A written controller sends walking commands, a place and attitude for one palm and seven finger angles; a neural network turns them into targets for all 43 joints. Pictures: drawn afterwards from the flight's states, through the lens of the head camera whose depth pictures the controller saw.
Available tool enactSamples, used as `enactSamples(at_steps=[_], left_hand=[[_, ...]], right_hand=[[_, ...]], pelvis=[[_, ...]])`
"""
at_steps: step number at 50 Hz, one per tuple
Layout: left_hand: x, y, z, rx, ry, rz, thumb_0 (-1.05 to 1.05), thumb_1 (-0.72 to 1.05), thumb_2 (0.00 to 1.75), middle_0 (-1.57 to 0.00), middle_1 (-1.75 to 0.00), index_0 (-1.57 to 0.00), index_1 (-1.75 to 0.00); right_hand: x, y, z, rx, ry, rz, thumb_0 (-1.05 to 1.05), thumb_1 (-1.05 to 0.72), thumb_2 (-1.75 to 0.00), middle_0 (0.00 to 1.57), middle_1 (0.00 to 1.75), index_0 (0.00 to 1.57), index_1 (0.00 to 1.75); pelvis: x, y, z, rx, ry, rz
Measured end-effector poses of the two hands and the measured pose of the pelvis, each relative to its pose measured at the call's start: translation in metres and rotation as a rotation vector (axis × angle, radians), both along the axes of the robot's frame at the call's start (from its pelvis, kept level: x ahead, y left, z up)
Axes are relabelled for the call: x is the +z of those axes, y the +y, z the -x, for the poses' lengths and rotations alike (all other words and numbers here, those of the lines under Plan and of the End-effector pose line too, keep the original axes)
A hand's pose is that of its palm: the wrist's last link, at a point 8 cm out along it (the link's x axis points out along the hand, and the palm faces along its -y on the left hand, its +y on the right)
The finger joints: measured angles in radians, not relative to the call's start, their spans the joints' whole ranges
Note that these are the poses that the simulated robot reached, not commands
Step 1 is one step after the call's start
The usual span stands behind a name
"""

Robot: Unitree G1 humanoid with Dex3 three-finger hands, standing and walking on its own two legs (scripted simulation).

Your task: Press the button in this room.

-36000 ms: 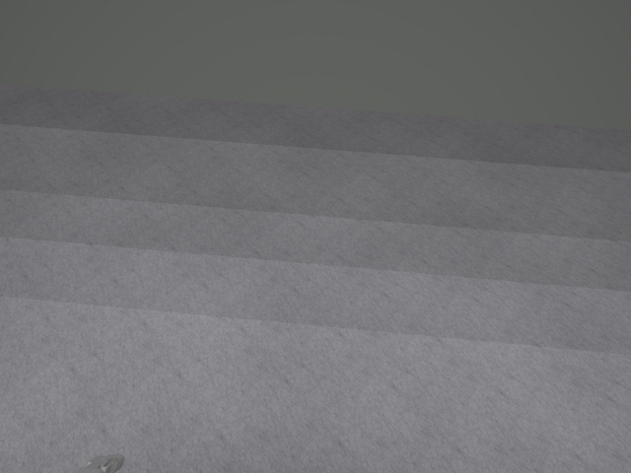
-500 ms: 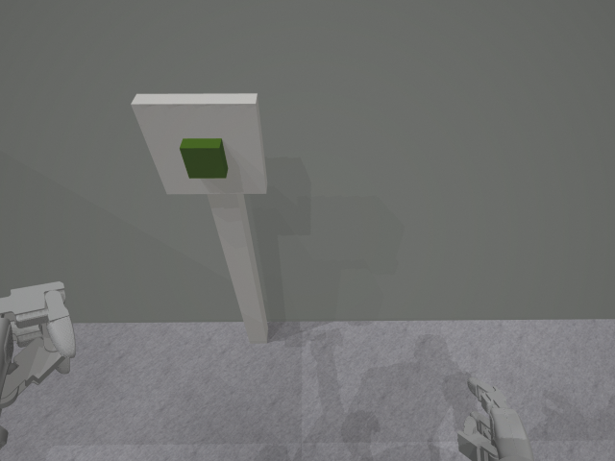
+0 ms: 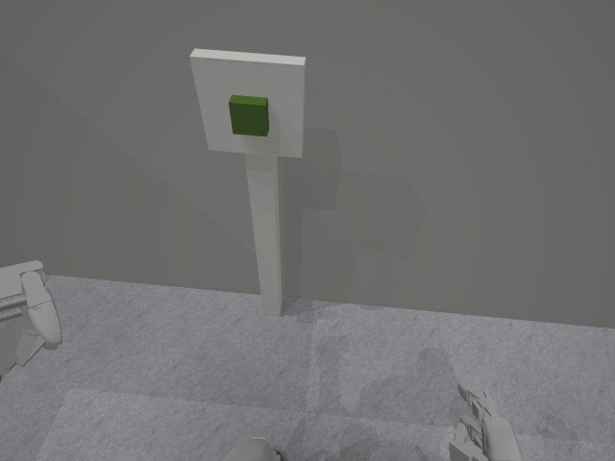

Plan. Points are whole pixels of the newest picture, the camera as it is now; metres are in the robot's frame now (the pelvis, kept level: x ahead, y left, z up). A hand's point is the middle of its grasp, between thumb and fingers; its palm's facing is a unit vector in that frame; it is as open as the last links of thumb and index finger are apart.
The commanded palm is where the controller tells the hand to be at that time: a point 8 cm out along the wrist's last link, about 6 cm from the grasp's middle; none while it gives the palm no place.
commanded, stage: step back with the hand held close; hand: left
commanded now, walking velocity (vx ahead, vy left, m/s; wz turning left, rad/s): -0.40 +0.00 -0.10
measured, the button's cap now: (250, 115) +0.65 +0.15 +0.09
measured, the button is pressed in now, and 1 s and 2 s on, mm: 0 0 0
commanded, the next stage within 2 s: stop stepping back and stand still in 0.30 s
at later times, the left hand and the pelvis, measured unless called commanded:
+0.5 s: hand (9, 422) +0.12 +0.22 +0.19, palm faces +0.27 -0.87 -0.40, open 3.1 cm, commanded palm +0.07 +0.27 +0.19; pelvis -0.10 +0.01 +0.01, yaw -7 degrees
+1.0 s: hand out of the picture +0.04 +0.24 +0.18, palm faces +0.36 -0.86 -0.36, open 3.1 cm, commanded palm -0.02 +0.29 +0.19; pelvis -0.17 +0.02 +0.01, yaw -5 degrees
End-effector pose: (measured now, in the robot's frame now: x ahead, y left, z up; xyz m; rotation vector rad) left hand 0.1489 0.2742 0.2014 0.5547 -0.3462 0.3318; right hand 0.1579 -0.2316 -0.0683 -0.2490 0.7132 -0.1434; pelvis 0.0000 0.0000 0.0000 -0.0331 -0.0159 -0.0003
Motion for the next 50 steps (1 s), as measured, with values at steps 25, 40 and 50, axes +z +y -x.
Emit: enactSamples(at_steps=[25,40,50], left_hand=[[0.006,-0.008,0.067,-0.147,-0.006,0.058,0.02,0.89,0.90,-1.31,-1.50,-1.31,-1.50],[0.003,-0.007,0.131,-0.141,0.110,0.013,0.02,0.89,0.90,-1.31,-1.50,-1.30,-1.50],[-0.006,0.009,0.150,-0.049,-0.013,0.102,0.02,0.89,0.90,-1.31,-1.50,-1.31,-1.50]], right_hand=[[0.011,0.007,0.123,-0.084,0.048,-0.013,0.01,-0.90,-0.90,0.21,0.30,0.21,0.30],[0.020,-0.004,0.208,-0.156,-0.008,-0.010,0.01,-0.90,-0.90,0.21,0.30,0.21,0.30],[0.002,-0.014,0.231,-0.156,0.034,0.052,0.02,-0.90,-0.90,0.21,0.30,0.21,0.30]], pelvis=[[0.014,0.009,0.096,-0.120,0.045,-0.034],[0.019,0.013,0.159,-0.099,0.009,-0.019],[0.006,0.021,0.171,-0.086,0.000,-0.029]])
